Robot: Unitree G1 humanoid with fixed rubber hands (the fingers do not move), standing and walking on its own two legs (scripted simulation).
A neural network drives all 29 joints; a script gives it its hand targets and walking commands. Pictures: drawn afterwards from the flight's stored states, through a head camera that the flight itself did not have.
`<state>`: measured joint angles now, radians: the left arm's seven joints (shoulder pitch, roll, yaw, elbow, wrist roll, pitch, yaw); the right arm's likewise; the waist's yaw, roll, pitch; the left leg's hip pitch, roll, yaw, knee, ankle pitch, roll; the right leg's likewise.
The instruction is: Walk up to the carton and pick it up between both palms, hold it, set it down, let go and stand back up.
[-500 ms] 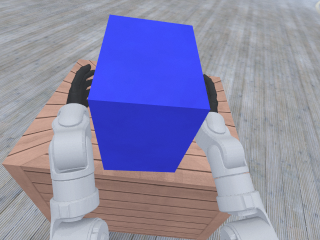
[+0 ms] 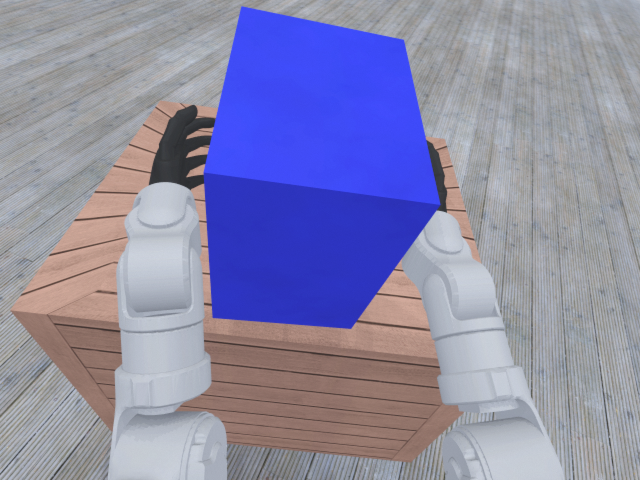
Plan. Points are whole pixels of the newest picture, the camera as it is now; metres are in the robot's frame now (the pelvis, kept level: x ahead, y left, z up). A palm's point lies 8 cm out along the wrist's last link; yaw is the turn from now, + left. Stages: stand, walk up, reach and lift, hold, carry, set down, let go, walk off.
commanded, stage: hold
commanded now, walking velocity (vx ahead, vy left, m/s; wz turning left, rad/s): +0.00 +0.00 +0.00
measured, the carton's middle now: (302, 186) +0.40 +0.01 +0.18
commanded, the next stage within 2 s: none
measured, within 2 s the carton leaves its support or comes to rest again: neither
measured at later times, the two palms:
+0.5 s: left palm (170, 190) +0.35 +0.15 +0.21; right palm (422, 214) +0.35 -0.12 +0.18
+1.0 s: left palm (172, 195) +0.36 +0.15 +0.19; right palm (415, 212) +0.36 -0.12 +0.17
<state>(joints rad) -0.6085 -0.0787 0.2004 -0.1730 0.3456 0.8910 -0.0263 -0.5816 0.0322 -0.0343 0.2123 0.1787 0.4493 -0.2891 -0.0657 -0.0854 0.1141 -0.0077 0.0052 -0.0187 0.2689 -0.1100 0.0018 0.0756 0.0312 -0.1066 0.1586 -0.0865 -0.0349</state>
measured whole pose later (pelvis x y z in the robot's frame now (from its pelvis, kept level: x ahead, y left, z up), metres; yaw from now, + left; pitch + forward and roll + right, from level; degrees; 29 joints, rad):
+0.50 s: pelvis +0.00 +0.00 +0.00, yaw +0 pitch -10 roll -1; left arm -0.58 -0.07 0.19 -0.21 0.34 0.91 -0.04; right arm -0.54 0.04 -0.01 0.18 0.19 0.45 -0.31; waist -0.06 -0.09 0.13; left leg 0.02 0.00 -0.02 0.27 -0.12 0.00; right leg 0.10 0.03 -0.11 0.16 -0.09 -0.04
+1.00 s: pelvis +0.01 -0.01 +0.00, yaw +0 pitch -8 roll +0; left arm -0.58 -0.09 0.22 -0.12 0.36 0.86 -0.04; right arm -0.56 0.06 -0.05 0.28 0.16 0.41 -0.28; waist -0.05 -0.11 0.09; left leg 0.00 0.00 -0.03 0.26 -0.11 0.00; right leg 0.06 0.03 -0.12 0.19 -0.12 -0.04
